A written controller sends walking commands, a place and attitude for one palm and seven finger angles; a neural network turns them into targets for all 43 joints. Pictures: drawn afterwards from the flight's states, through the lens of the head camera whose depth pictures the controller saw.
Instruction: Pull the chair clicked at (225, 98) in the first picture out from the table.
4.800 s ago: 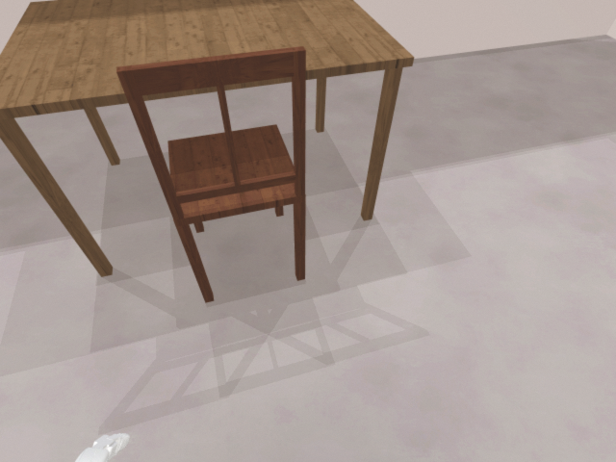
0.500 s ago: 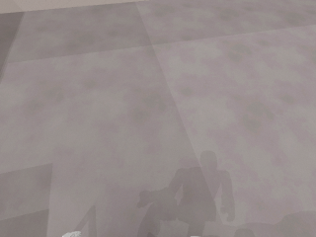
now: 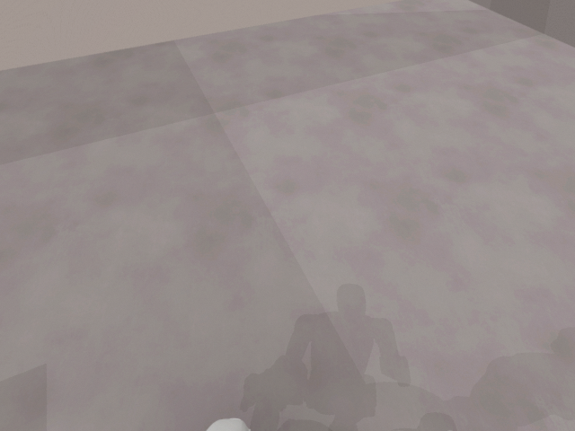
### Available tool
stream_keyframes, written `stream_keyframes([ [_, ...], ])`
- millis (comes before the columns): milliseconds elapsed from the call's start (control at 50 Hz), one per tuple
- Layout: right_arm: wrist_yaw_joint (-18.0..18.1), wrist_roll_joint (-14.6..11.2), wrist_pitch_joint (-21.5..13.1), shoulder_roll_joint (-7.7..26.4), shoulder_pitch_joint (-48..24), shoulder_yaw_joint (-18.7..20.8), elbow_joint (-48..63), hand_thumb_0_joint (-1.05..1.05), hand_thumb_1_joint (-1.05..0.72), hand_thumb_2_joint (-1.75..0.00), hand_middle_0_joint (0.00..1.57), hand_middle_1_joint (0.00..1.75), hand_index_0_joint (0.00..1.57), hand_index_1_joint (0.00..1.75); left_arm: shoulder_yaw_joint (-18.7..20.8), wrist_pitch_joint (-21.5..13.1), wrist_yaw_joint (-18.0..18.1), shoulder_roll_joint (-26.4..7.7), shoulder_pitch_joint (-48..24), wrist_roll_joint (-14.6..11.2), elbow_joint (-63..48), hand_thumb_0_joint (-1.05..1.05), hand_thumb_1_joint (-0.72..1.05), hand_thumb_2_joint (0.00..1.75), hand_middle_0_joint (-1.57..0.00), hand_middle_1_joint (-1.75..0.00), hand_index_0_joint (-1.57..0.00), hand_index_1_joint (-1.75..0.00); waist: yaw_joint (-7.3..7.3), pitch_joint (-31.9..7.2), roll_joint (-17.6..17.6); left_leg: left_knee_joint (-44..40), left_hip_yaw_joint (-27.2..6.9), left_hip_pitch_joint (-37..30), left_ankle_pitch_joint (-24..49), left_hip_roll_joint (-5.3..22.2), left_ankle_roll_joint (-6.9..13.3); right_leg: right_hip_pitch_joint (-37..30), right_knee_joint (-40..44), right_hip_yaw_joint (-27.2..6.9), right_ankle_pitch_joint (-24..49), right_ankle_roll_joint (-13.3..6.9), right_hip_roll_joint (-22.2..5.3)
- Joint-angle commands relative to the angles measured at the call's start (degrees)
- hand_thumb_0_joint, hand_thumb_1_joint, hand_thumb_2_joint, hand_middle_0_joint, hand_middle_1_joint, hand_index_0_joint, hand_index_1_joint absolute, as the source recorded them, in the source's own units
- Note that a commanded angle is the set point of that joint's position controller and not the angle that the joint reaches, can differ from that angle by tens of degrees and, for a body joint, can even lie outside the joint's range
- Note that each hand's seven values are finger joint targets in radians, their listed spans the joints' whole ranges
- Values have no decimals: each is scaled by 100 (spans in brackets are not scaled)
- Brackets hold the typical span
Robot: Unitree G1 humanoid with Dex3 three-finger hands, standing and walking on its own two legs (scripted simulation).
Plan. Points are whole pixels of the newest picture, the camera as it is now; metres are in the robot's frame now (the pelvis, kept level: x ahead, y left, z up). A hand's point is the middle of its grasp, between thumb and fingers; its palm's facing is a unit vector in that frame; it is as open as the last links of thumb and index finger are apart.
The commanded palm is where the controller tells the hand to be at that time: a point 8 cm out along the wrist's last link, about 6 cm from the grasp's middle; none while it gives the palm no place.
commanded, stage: walk to a spot facing it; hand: left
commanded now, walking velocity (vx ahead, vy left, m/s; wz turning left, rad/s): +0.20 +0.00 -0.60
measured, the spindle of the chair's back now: out of the picture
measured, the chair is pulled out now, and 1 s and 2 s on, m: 0.00 0.00 0.00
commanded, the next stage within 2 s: turn to face it in 0.56 s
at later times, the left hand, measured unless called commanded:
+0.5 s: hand (176, 369) +0.24 +0.23 -0.18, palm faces -0.27 -0.94 -0.19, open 7.4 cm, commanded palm none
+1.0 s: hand (251, 325) +0.33 +0.11 -0.16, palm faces -0.36 -0.92 -0.17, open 7.3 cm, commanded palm none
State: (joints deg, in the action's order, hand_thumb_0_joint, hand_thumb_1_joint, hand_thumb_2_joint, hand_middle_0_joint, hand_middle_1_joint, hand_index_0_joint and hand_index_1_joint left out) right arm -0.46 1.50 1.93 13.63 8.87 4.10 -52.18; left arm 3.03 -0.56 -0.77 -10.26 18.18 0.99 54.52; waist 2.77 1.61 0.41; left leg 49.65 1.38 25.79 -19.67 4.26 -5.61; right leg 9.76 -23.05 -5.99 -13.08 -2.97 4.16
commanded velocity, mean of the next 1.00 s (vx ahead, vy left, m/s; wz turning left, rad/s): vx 0.02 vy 0.00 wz -0.16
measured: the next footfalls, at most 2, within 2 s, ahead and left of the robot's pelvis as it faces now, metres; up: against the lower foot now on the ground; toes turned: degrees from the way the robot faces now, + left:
left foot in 0.12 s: +0.10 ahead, +0.14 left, +0.00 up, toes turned -2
right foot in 0.66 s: +0.15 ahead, -0.10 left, +0.00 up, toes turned -33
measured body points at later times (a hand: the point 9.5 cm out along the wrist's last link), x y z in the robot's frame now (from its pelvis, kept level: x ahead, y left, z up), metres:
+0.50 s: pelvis +0.10 +0.06 +0.00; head +0.14 +0.07 +0.44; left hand +0.25 +0.28 -0.16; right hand +0.01 -0.17 -0.14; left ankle +0.06 +0.14 -0.74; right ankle +0.08 -0.09 -0.67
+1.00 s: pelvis +0.15 +0.01 -0.01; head +0.16 +0.00 +0.44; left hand +0.34 +0.16 -0.15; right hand +0.09 -0.21 -0.17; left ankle +0.21 +0.12 -0.71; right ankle +0.11 -0.08 -0.74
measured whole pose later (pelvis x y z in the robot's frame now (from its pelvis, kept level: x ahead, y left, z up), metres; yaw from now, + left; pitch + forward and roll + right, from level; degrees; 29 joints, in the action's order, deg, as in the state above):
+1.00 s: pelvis +0.15 +0.01 -0.01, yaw -21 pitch -2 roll -1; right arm 0.6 0.7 2.9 9.0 14.9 2.9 -57.8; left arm 1.5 -0.4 1.3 -7.4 6.9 1.0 54.1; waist -2.3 2.9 0.8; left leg 51.9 4.0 24.0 -23.5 5.4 -4.1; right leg 11.4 -30.3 11.4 -17.3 -2.3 -2.2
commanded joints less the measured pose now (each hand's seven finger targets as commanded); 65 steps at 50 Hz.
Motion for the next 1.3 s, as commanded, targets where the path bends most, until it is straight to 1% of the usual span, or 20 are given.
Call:
stream_keyframes([
  [0, 32, -64, -302, 365, -527, 37, 744, 0, -90, -90, 20, 30, 20, 30, 378, -90, 82, -1347, 95, 33, -331, 0, 90, 90, -20, -30, -20, -30, 58, 6, -853, -927, 12, -8, -341, -181, 142, -136, 692, -2014, 48, -802, -1543],
  [60, 123, -92, -374, 426, 236, 42, 508, 0, -90, -90, 20, 30, 20, 30, 382, -35, 59, -1280, -251, -11, -377, 0, 90, 90, -20, -30, -20, -30, -364, -100, -775, -2298, 163, -1858, 428, -353, 220, 1001, 60, -1698, -80, -415, -1040],
  [80, 196, -96, -421, 712, 823, 89, 320, 0, -90, -90, 20, 30, 20, 30, 328, -36, 42, -999, -324, -25, -426, 0, 90, 90, -20, -30, -20, -30, -617, -345, -30, -2791, -190, -2962, 307, 168, 287, 1733, -699, -1314, -479, -175, -599],
  [100, 220, -4, -435, 1327, 1264, 209, 226, 0, -90, -90, 20, 30, 20, 30, 270, -7, -18, -612, -239, -99, -513, 0, 90, 90, -20, -30, -20, -30, -780, -599, 1652, -3511, -2090, -3663, -860, 1787, 700, 2855, -2286, -385, -1789, 176, 176],
  [120, 217, -26, -381, 1505, 1321, 212, 281, 0, -90, -90, 20, 30, 20, 30, 308, -8, -28, -726, -260, -16, -565, 0, 90, 90, -20, -30, -20, -30, -728, -329, 1653, -3926, -2761, -2968, -1255, 2610, 1082, 3032, -3417, 211, -2155, 357, -108],
  [180, 226, -28, -391, 763, 297, -23, 508, 0, -90, -90, 20, 30, 20, 30, 401, 114, -148, -864, -92, 89, -220, 0, 90, 90, -20, -30, -20, -30, -242, 314, 837, -4005, -1294, -1516, -357, 1813, 883, 2538, -4279, 376, -1073, 460, -660],
  [280, 297, -74, -462, 491, 747, -91, 233, 0, -90, -90, 20, 30, 20, 30, 343, 257, -124, -532, 47, 48, -127, 0, 90, 90, -20, -30, -20, -30, -172, -12, 868, -3218, 386, -2116, 3769, 1349, 721, 2492, -4638, 626, -421, 664, -669],
  [520, 239, 15, -328, 564, 1435, 74, -249, 0, -90, -90, 20, 30, 20, 30, 190, 301, -109, -383, -1522, 60, -678, 0, 90, 90, -20, -30, -20, -30, -583, 182, 989, -2646, 1049, -2677, 4450, 1673, 1138, 2217, -2412, 1261, -632, 553, -714],
  [580, 191, -16, -305, 730, 1393, 155, -247, 0, -90, -90, 20, 30, 20, 30, 202, 197, -67, -530, -1232, 68, -680, 0, 90, 90, -20, -30, -20, -30, -395, -168, 929, -1839, 1249, -2670, 5424, 1787, 986, 1336, -1618, 1421, -704, 338, -461],
  [620, 123, -112, -303, 770, 1280, 152, -95, 0, -90, -90, 20, 30, 20, 30, 313, 23, -17, -978, -144, 99, -416, 0, 90, 90, -20, -30, -20, -30, 206, -907, 216, 104, 1524, -1543, 4647, 1578, 516, -857, -372, 966, 1092, 63, -751],
  [640, 93, -159, -276, 316, 1226, 35, 142, 0, -90, -90, 20, 30, 20, 30, 426, -62, 82, -1639, 413, 82, -257, 0, 90, 90, -20, -30, -20, -30, 365, -1427, -1436, 1700, 1535, 463, -683, 455, 85, -2423, -400, -1401, 4367, -655, -2489],
  [660, 196, -181, -226, 270, 965, -6, 209, 0, -90, -90, 20, 30, 20, 30, 443, -19, 177, -1821, 553, -66, -117, 0, 90, 90, -20, -30, -20, -30, 352, -1839, -1313, 2549, 524, 727, -1968, 194, 121, -2468, -583, -1432, 6051, -1212, -2992],
  [780, 187, -78, 27, -93, 1530, -116, -515, 0, -90, -90, 20, 30, 20, 30, 32, -108, 279, -778, -1138, 12, -336, 0, 90, 90, -20, -30, -20, -30, -651, -307, -359, 1545, -121, -297, -239, 351, 211, 528, 299, 703, 3082, -540, -1908],
  [940, 72, -87, 10, -69, 651, -49, -228, 0, -90, -90, 20, 30, 20, 30, 169, -2, 277, -886, -760, 49, -206, 0, 90, 90, -20, -30, -20, -30, -213, 96, -951, 127, 376, -59, -498, 108, 148, 124, 230, 865, 2410, -665, -2244],
  [1040, 14, -52, -36, -7, 881, 14, -135, 0, -90, -90, 20, 30, 20, 30, 276, 70, 294, -940, -863, 26, -295, 0, 90, 90, -20, -30, -20, -30, -390, -176, -646, -1423, 594, -902, 440, 26, 261, 206, -626, 1292, 1759, -232, -2277],
  [1060, 2, -42, -64, 186, 1117, 70, -168, 0, -90, -90, 20, 30, 20, 30, 269, 105, 280, -881, -811, -17, -312, 0, 90, 90, -20, -30, -20, -30, -522, -364, -78, -2059, 339, -1498, 1232, 144, 376, 575, -1284, 1462, 1247, 39, -2103],
  [1080, 13, 0, -126, 725, 1401, 185, -119, 0, -90, -90, 20, 30, 20, 30, 246, 143, 255, -563, -706, -61, -457, 0, 90, 90, -20, -30, -20, -30, -617, -503, 1639, -2683, -1518, -1995, 2876, 1323, 942, 1583, -2594, 1736, -612, 510, -1350],
  [1100, 63, 6, -116, 1042, 1589, 250, -119, 0, -90, -90, 20, 30, 20, 30, 166, 170, 266, -412, -1006, -45, -705, 0, 90, 90, -20, -30, -20, -30, -735, -442, 2078, -3120, -2570, -1954, 4212, 2218, 1689, 2220, -3795, 1359, -2675, 717, -894],
  [1120, 102, 21, -106, 1019, 1473, 251, -118, 0, -90, -90, 20, 30, 20, 30, 208, 211, 259, -530, -1097, 3, -712, 0, 90, 90, -20, -30, -20, -30, -655, -498, 1243, -3142, -2238, -1782, 3218, 2202, 1833, 2216, -4394, 845, -2274, 614, -1035],
  [1280, 168, -62, -219, 807, 658, 178, 180, 0, -90, -90, 20, 30, 20, 30, 299, 255, 164, -678, -798, 18, -341, 0, 90, 90, -20, -30, -20, -30, -379, -636, 520, -3246, -1322, -1931, 2235, 960, 1266, 2353, -4308, 553, -546, 859, -993],
])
